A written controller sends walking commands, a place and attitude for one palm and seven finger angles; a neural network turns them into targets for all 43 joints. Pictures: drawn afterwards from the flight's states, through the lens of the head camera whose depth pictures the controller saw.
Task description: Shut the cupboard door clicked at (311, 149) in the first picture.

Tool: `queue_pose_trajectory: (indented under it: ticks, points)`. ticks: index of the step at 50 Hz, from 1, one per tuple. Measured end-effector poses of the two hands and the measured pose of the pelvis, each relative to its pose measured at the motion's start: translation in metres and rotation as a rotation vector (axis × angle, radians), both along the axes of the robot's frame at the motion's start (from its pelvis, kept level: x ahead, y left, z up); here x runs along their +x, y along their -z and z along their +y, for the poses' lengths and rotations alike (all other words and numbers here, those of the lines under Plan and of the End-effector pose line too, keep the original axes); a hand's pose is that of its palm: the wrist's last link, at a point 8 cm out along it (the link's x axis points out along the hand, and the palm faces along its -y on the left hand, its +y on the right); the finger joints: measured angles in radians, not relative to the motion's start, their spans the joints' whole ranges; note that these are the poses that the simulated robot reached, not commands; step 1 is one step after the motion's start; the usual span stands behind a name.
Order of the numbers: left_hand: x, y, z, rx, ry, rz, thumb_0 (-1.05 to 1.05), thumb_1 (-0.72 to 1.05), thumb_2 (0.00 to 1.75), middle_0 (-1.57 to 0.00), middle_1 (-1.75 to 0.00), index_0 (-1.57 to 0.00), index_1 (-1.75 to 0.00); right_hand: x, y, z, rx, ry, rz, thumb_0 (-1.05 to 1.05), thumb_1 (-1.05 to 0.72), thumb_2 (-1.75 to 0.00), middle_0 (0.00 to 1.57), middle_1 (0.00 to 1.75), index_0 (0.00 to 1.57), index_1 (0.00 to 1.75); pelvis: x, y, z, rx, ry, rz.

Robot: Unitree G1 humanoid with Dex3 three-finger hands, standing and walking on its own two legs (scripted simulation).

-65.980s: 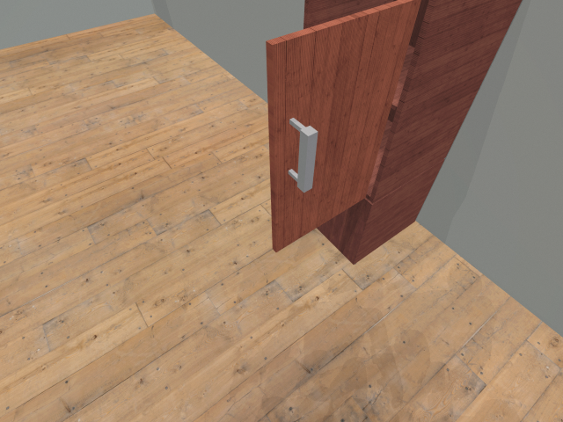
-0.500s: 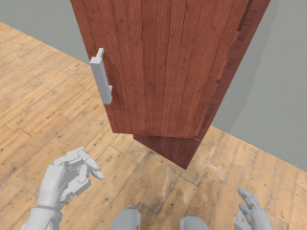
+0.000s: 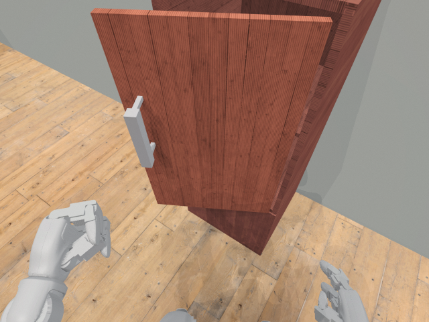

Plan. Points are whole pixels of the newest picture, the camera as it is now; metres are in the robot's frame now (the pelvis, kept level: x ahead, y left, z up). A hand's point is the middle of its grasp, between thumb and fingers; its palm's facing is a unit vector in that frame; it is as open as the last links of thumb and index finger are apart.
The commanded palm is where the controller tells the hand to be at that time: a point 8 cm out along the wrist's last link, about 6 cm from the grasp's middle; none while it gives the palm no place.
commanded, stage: raise the hand and make a fist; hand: left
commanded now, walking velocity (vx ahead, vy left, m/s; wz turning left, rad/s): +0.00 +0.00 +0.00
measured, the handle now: (143, 133) +0.47 +0.19 +0.08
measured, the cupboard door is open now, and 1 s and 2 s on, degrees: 28 28 28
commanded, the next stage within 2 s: bring the fist close to the handle in 0.38 s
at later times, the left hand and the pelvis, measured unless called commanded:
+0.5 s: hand (115, 258) +0.20 +0.17 +0.07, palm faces -0.07 -1.00 -0.02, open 3.1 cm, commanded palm +0.19 +0.23 +0.08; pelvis -0.01 +0.00 +0.00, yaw +0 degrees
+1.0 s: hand (129, 199) +0.29 +0.17 +0.09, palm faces +0.01 -1.00 -0.03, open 3.1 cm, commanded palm +0.27 +0.22 +0.08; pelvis -0.01 +0.00 +0.01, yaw -1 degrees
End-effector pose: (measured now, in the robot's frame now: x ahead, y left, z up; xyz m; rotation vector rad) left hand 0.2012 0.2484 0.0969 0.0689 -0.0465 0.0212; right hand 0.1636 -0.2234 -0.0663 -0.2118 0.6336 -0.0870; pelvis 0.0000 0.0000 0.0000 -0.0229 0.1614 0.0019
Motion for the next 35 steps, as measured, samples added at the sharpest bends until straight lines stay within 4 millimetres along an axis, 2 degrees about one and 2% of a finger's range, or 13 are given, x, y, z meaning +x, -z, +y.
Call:
queue_pose_trajectory:
  ticks: [3,9,11,18,20,25,28,31,35]
  points:
    - [0.003,-0.007,0.002,-0.005,-0.014,-0.035,0.02,0.9,0.9,-1.3,-1.49,-1.29,-1.5,-0.005,0.003,-0.006,0.003,0.0,0.018,0.02,-0.9,-0.9,0.2,0.3,0.2,0.3,-0.001,-0.001,-0.002,0.002,-0.004,-0.003]
    - [0.001,0.026,-0.022,-0.055,0.096,0.145,0.01,0.9,0.9,-1.3,-1.5,-1.29,-1.5,-0.016,0.002,-0.019,-0.01,0.03,0.027,0.02,-0.9,-0.9,0.2,0.3,0.2,0.3,-0.004,-0.004,-0.004,0.012,0.005,-0.005]
    - [-0.002,0.029,-0.025,-0.058,0.099,0.154,0.01,0.9,0.9,-1.3,-1.5,-1.29,-1.5,-0.018,0.0,-0.022,-0.021,0.041,0.024,0.02,-0.9,-0.9,0.2,0.3,0.2,0.3,-0.005,-0.004,-0.004,0.017,0.011,-0.006]
    - [-0.007,0.002,-0.009,-0.019,-0.005,-0.045,0.02,0.9,0.9,-1.3,-1.5,-1.29,-1.5,-0.02,0.001,-0.023,-0.027,0.026,0.019,0.02,-0.9,-0.9,0.2,0.3,0.2,0.3,-0.011,-0.001,-0.006,0.012,0.007,-0.015]
    - [-0.008,0.003,-0.009,-0.022,0.008,-0.035,0.01,0.9,0.9,-1.3,-1.5,-1.29,-1.5,-0.019,0.002,-0.021,-0.017,0.021,0.016,0.02,-0.9,-0.9,0.2,0.3,0.2,0.3,-0.012,0.0,-0.005,0.009,0.003,-0.016]
    - [-0.013,0.025,-0.019,-0.045,0.088,0.112,0.01,0.9,0.9,-1.3,-1.5,-1.3,-1.5,-0.018,0.001,-0.013,0.001,0.024,-0.001,0.02,-0.9,-0.9,0.2,0.3,0.2,0.3,-0.015,-0.001,-0.001,0.009,0.007,-0.02]
    - [-0.014,0.025,-0.019,-0.043,0.084,0.111,0.01,0.9,0.9,-1.3,-1.5,-1.3,-1.5,-0.018,0.0,-0.008,-0.003,0.022,-0.012,0.02,-0.9,-0.9,0.2,0.3,0.2,0.3,-0.016,-0.002,0.001,0.008,0.008,-0.022]
    - [-0.005,0.013,-0.016,-0.037,0.049,0.012,0.02,0.9,0.9,-1.31,-1.5,-1.3,-1.5,-0.017,0.001,-0.003,-0.006,0.005,-0.016,0.02,-0.9,-0.9,0.2,0.3,0.2,0.3,-0.018,0.001,0.003,0.004,0.002,-0.021]
    - [0.017,0.004,-0.018,-0.041,0.047,-0.069,0.02,0.9,0.9,-1.31,-1.5,-1.3,-1.5,-0.018,0.008,0.002,-0.001,-0.011,-0.003,0.02,-0.9,-0.9,0.2,0.3,0.2,0.3,-0.021,0.004,0.005,0.0,-0.004,-0.014]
